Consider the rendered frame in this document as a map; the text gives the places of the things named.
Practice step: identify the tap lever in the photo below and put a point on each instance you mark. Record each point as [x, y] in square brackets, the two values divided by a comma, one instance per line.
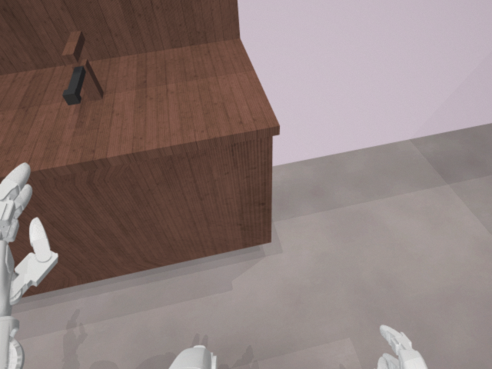
[72, 94]

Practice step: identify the left robot hand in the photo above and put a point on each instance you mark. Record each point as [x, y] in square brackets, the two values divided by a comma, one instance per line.
[15, 194]

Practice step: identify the left robot forearm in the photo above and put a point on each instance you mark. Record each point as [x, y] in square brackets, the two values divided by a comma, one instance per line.
[12, 355]

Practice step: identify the robot left thigh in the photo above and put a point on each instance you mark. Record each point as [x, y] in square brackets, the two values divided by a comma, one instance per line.
[195, 358]

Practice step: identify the right robot hand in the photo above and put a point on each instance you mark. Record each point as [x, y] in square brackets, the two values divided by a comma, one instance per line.
[408, 358]

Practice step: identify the counter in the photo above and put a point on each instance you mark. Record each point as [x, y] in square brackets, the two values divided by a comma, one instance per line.
[168, 157]

